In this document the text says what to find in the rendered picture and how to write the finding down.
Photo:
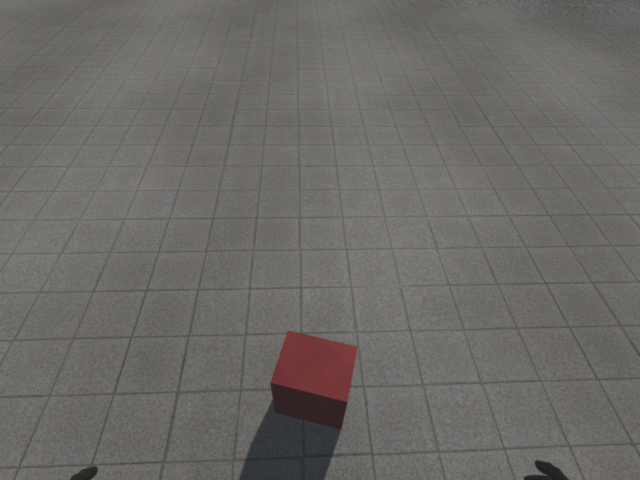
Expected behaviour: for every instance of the robot right hand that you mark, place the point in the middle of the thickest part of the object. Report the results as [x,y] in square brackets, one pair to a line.
[553,472]

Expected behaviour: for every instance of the carton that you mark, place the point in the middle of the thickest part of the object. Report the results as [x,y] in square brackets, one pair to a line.
[312,379]

